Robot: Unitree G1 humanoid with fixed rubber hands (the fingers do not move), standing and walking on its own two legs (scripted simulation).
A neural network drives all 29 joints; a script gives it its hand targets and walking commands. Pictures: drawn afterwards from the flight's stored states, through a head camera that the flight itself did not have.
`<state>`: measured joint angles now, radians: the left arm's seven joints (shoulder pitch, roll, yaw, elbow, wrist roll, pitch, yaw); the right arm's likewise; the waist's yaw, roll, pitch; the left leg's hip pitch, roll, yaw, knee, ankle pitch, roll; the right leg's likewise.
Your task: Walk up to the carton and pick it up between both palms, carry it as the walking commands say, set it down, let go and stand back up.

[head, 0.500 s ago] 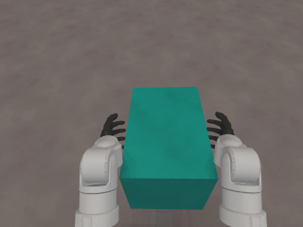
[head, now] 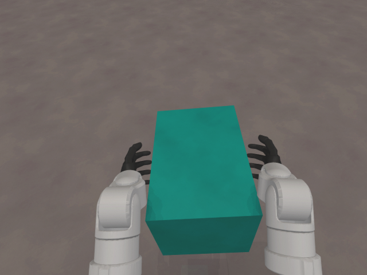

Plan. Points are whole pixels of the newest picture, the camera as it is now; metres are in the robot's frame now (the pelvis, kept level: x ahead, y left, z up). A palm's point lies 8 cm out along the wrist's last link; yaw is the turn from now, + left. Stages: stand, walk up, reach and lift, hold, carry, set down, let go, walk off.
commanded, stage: carry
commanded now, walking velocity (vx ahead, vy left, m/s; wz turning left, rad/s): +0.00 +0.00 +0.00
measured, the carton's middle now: (200, 176) +0.35 -0.01 +0.01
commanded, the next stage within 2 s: hold in 1.92 s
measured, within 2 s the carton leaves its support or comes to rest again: neither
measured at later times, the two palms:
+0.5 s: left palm (128, 182) +0.28 +0.14 +0.10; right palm (270, 171) +0.29 -0.14 +0.11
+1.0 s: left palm (129, 188) +0.28 +0.14 +0.08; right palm (269, 177) +0.29 -0.14 +0.10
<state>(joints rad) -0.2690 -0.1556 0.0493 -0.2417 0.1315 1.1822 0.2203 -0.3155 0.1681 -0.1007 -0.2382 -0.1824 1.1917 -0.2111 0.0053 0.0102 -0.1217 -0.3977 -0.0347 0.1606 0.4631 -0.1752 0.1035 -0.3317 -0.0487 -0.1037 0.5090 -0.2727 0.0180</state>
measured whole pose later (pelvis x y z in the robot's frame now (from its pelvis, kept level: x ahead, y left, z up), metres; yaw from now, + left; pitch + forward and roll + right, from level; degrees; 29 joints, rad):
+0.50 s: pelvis +0.00 +0.00 +0.00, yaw +0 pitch +5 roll -1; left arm -0.26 -0.15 0.05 -0.23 0.13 1.20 0.22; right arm -0.32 0.17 -0.10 -0.22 -0.18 1.18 -0.20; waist 0.01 0.00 -0.14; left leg -0.40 -0.03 0.16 0.46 -0.17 0.11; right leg -0.33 -0.05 -0.10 0.51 -0.27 0.02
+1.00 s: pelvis -0.01 +0.00 +0.00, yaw +0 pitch +5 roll -1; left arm -0.25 -0.15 0.06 -0.12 0.13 1.12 0.22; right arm -0.31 0.16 -0.13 -0.11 -0.18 1.09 -0.19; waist 0.01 0.00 -0.15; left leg -0.40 -0.03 0.16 0.46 -0.16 0.11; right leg -0.33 -0.05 -0.10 0.51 -0.26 0.02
